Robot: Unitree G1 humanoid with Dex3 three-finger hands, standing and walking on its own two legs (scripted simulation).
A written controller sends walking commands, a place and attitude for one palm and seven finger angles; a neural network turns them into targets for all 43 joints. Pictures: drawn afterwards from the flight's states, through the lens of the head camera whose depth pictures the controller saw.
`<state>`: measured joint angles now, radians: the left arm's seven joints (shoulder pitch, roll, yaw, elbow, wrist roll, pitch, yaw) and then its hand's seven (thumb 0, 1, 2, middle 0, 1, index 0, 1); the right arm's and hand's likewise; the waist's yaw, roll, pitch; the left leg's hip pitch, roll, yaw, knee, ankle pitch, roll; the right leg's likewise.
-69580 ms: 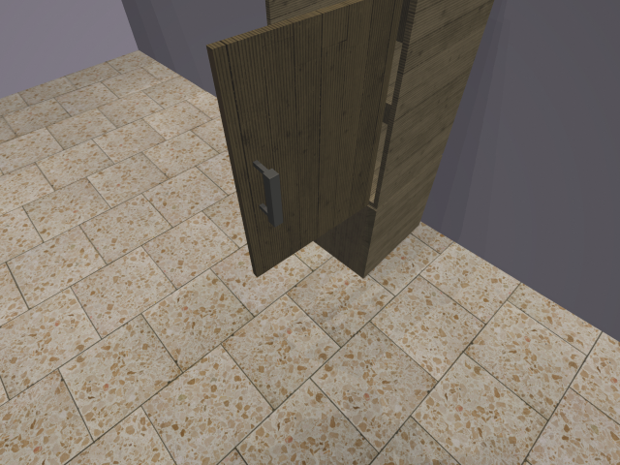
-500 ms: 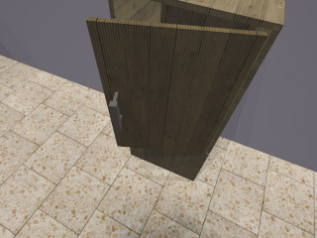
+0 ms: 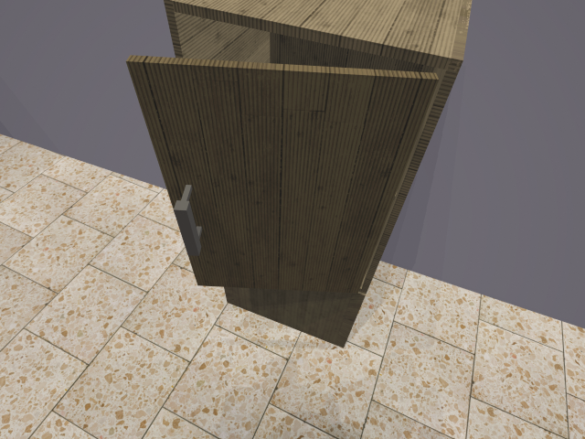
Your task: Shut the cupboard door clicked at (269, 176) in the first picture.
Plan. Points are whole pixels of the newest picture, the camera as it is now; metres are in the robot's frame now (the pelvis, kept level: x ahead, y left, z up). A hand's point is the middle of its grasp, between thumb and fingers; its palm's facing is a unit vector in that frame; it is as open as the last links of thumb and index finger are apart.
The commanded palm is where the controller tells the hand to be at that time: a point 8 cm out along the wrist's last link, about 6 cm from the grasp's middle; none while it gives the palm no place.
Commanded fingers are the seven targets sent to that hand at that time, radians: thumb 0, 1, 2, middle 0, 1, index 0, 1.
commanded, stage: come to a stop and stand still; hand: left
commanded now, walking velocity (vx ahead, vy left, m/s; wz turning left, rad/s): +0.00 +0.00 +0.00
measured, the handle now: (191, 221) +0.49 +0.21 -0.05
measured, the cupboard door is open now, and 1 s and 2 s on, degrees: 20 20 20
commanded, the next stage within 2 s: look again from close up in 0.38 s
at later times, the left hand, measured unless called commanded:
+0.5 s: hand out of the picture +0.01 +0.16 -0.18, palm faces +0.04 -0.99 -0.17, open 7.4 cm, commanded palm none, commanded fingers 0.00 0.90 0.90 -0.20 -0.30 -0.20 -0.30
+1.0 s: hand out of the picture +0.06 +0.21 -0.18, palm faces -0.03 -0.97 -0.25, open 7.4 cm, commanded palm none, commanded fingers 0.00 0.90 0.90 -0.20 -0.30 -0.20 -0.30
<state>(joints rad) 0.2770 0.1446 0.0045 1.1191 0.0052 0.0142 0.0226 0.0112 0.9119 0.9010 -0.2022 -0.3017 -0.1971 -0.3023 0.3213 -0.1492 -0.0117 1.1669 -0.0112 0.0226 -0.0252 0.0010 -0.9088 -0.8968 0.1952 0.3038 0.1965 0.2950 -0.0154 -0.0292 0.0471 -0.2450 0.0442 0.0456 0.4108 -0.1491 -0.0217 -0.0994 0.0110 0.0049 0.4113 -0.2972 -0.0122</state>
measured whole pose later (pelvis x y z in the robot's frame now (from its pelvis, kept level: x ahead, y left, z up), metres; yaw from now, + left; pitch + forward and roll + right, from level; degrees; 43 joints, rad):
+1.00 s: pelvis +0.02 +0.02 -0.01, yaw -1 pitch +0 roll +1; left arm 0.25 0.22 -0.02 1.03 0.01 0.00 0.03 0.01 0.90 0.90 -0.20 -0.30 -0.20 -0.30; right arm 0.21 -0.19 0.01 1.04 -0.01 -0.01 -0.01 0.00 -0.91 -0.90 0.20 0.30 0.20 0.30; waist 0.01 -0.01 0.04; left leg -0.27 0.02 0.08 0.53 -0.25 0.01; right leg -0.13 -0.02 0.04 0.52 -0.39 0.02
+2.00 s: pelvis -0.04 +0.02 -0.11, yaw +0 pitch +16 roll -3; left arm 0.41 0.23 0.17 0.00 -0.30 -0.43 -0.28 0.02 0.90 0.90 -0.89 -1.05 -0.88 -1.05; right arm 0.27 -0.23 -0.03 0.58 0.02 -0.23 -0.06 0.01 -0.90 -0.90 0.20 0.30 0.20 0.30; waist 0.00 0.03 -0.15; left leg -1.07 0.05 -0.02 1.24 -0.45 0.01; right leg -0.91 0.01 -0.05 1.23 -0.61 0.00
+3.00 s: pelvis -0.03 +0.01 -0.11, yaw +1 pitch +15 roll -3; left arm 0.39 0.24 0.14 -0.03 -0.29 -0.39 -0.26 0.02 0.90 0.90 -1.30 -1.50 -1.30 -1.50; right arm 0.25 -0.23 0.01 0.51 0.02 -0.18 -0.06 0.01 -0.90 -0.90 0.20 0.30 0.20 0.30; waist 0.01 0.05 -0.16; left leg -1.03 0.05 -0.04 1.22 -0.45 0.00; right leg -0.86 0.02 -0.07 1.21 -0.61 -0.01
